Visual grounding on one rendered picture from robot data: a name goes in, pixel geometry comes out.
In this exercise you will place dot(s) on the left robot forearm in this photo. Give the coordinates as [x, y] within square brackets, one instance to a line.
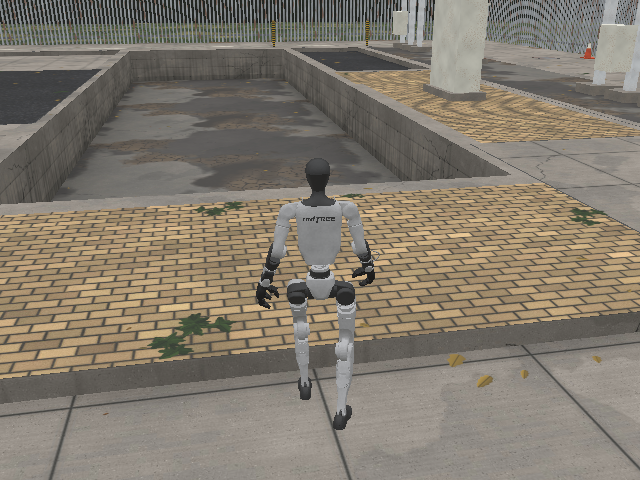
[269, 269]

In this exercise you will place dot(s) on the right robot forearm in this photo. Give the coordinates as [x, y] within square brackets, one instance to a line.
[366, 259]

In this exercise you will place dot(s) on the left robot hand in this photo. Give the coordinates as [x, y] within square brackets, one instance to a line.
[261, 294]

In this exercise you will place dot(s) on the robot right foot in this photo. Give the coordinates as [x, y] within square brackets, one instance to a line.
[340, 421]

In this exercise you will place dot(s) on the robot left upper arm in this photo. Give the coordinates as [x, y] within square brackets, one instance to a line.
[286, 212]

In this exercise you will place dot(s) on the right robot hand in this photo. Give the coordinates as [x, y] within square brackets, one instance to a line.
[360, 272]

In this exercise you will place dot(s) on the robot right upper arm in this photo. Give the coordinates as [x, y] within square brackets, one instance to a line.
[350, 211]

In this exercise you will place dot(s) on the robot left shin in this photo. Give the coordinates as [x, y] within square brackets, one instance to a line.
[302, 356]

